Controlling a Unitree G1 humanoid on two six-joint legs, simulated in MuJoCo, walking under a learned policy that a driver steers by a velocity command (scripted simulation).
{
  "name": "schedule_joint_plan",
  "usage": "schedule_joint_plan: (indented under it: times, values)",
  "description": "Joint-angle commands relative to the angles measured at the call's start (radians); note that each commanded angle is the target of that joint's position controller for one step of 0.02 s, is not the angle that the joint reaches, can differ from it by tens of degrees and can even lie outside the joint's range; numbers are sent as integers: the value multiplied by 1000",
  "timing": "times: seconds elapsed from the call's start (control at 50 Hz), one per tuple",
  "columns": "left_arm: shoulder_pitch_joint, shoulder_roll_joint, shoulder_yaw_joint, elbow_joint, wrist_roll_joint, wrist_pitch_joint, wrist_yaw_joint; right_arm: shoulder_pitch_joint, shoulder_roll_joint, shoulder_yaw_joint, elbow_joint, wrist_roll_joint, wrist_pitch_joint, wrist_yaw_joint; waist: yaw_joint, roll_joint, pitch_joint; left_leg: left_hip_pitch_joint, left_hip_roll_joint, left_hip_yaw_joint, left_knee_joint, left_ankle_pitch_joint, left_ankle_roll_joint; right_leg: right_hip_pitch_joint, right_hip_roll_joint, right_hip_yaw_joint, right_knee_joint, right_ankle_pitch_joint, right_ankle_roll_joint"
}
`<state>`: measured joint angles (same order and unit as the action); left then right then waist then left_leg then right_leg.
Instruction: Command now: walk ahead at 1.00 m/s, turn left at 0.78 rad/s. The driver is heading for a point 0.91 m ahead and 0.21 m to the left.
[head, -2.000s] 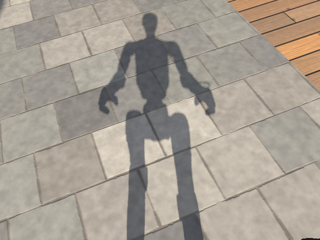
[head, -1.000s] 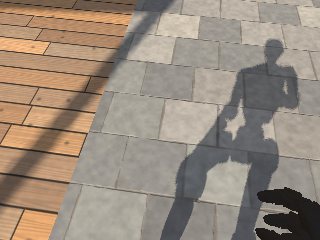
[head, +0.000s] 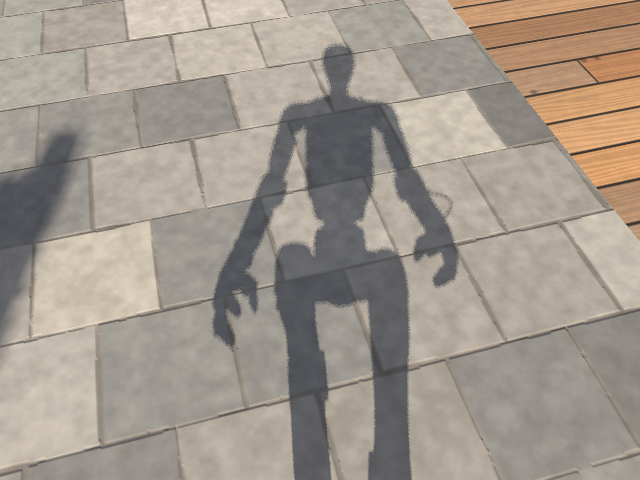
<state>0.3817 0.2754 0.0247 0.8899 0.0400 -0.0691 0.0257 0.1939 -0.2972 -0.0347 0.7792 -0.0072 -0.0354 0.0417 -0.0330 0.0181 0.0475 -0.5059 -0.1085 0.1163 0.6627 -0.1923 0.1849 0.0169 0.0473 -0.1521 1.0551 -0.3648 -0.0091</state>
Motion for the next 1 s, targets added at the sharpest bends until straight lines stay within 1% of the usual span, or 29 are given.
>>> schedule_joint_plan:
  times: [0.02, 0.04, 0.06, 0.1, 0.18, 0.26, 0.3, 0.34, 0.36, 0.38, 0.4, 0.42, 0.44, 0.46, 0.48, 0.56, 0.62, 0.66, 0.72, 0.76, 0.8, 0.82, 0.84, 0.86, 0.88, 0.9, 0.92, 0.96, 1.0]
  values:
    - [-154, 88, -15, -247, 0, -73, -17, 301, -237, -90, 24, -14, 27, -27, -89, 38, -259, 873, 367, -938, -391, -259, 309, -918, -3, 278, 631, -57, 0]
    - [-184, 113, -13, -247, -1, -82, -24, 270, -164, -74, 38, -14, 25, -34, -32, -97, -100, 664, 345, -864, -452, -309, 242, -880, -60, 276, 478, 28, -9]
    - [-208, 105, -17, -254, 14, -73, -23, 239, -141, -66, 47, -12, 15, -35, 17, -137, -22, 504, 297, -779, -461, -232, 200, -818, -98, 263, 373, 30, 1]
    - [-191, 90, -29, -253, 45, -21, -28, 204, -135, -55, 37, -4, -14, -42, 75, -136, 37, 285, 205, -638, -482, -133, 168, -709, -140, 243, 254, 22, 36]
    - [-391, 70, -50, -345, 22, 4, -46, 218, -162, -66, 24, 6, -46, -34, 23, -45, 92, 91, 99, -500, -540, 78, 132, -592, -158, 157, -142, 237, 80]
    - [-505, 56, -56, -390, -6, -5, -48, 296, -183, -84, 35, 18, -41, -25, -77, 25, 23, 281, 97, -500, -470, 394, 58, -535, -86, 133, -410, 471, 58]
    - [-515, 72, -51, -405, -8, -12, -43, 285, -194, -91, 30, 13, -38, -34, -74, 41, 0, 365, 116, -516, -413, 477, 33, -485, -66, 153, -508, 458, 41]
    - [-384, 133, -24, -369, -10, -18, -27, 244, -228, -99, 16, 9, -41, -40, -7, 41, -99, 405, 114, -523, -246, 707, -16, -268, -15, 163, -553, 361, 21]
    - [-220, 182, 0, -329, -18, -22, -14, 202, -267, -107, 7, 1, -45, -36, 91, 43, -196, 387, 103, -515, -56, 752, -36, -89, -18, 172, -543, 276, 9]
    - [12, 232, 28, -274, -13, -27, 5, 135, -253, -103, -11, -6, -56, -33, 219, 34, -298, 260, 68, -487, 196, 650, -51, 162, -92, 218, -497, 171, -10]
    - [219, 290, 52, -236, 16, -29, 26, 121, -87, -60, -44, -15, -67, -36, 255, -165, -421, 82, 8, -397, 542, -57, -39, 386, -351, 468, -507, -170, -23]
    - [78, 368, 71, -254, 39, -20, 14, 278, -20, -26, -113, 49, -59, -32, 89, -503, -533, -186, -46, -289, 770, -335, -71, 478, -574, 1094, -766, -394, -137]
    - [-47, 236, 62, -285, 28, -11, 6, 186, -118, -31, -66, 10, -35, -45, 107, -251, -355, -279, 59, -255, 797, -194, -60, 321, -496, 1014, -807, -551, -143]
    - [-98, 154, 41, -280, 17, -8, 2, 102, -145, -41, -72, -9, -24, -34, 109, -136, -221, -277, 97, -223, 740, -107, -69, 184, -440, 791, -788, -386, -127]
    - [-93, 119, 34, -253, 22, -7, -3, 64, -139, -41, -73, -17, -14, -20, 100, -43, -147, -252, 129, -211, 707, -82, -80, 80, -401, 642, -789, -172, -117]
    - [7, 62, 21, -129, -14, -41, -21, -43, -39, -10, -157, -30, 33, 24, 50, -105, -30, -295, 209, -194, 660, -69, -87, -55, -340, 312, -844, 184, -67]
    - [-35, 80, 24, -114, -15, -61, -30, -134, -37, 6, -227, -29, 41, 39, 10, -108, 14, -289, 216, -156, 555, 70, -92, -133, -310, 112, -903, 386, -48]
    - [-16, 82, 22, -92, -11, -68, -30, -203, -44, 14, -246, -28, 36, 49, 16, -65, 66, -235, 181, -107, 380, 157, -83, -170, -249, 3, -947, 489, -38]
    - [59, 140, 29, -53, -8, -68, -30, -279, -25, 33, -251, -31, 21, 60, 36, -44, 114, -61, 113, 2, 123, 210, -34, -158, -260, -71, -1012, 766, -41]
    - [109, 204, 35, -30, -12, -52, -18, -248, -54, 27, -224, -39, 11, 46, 3, -94, 60, 62, 26, 35, 60, 120, -7, -44, -290, -73, -901, 1229, -56]
    - [83, 263, 41, -24, -15, -23, -2, 14, -113, 0, -136, -53, 0, 21, -139, -138, -89, 349, -25, -3, -8, 23, 24, -21, -315, -59, -517, 1442, -77]
    - [49, 259, 38, -33, -27, -15, 0, 198, -139, -16, -70, -63, -10, 3, -227, -126, -158, 566, 10, -60, -159, 138, 46, -114, -280, -78, -225, 1302, -67]
    - [108, 145, 20, -58, -16, -15, -12, 220, -216, -37, -39, -71, -11, -19, -130, 39, -255, 820, 237, -283, -76, 278, 50, -361, -161, -54, 165, 252, -46]
    - [241, 92, 5, -99, -76, -10, -11, 203, -287, -57, -83, -61, -9, -30, -59, 181, -517, 1096, 575, -812, -75, 685, 233, -650, -24, 122, 580, -256, -19]
    - [52, 168, 24, -122, -63, -13, 2, 228, -244, -62, -78, -19, -9, -40, -123, -56, -482, 972, 497, -670, -125, 922, 196, -677, -55, 254, 555, -100, -24]
    - [11, 121, 12, -146, -72, -19, -3, 167, -213, -52, -43, -8, -20, -46, -61, 9, -289, 807, 465, -534, -173, 939, 175, -717, -84, 231, 458, -62, -19]
    - [-10, 146, 27, -139, -90, -49, 6, 54, -143, -36, -84, 36, -42, -20, -23, -73, -201, 642, 392, -489, -254, 725, 159, -708, -128, 245, 377, -101, 8]
    - [6, 132, 39, -115, -85, -33, 6, -42, -80, -19, -82, 19, -58, -14, 66, -45, -101, 407, 338, -370, -344, 682, 121, -608, -174, 225, 268, -35, 30]
    - [11, 71, 34, -117, -63, -16, 2, -46, -60, -17, -57, 18, -70, -14, 93, -19, -81, 308, 311, -303, -385, 746, 104, -561, -181, 212, 122, 6, 51]
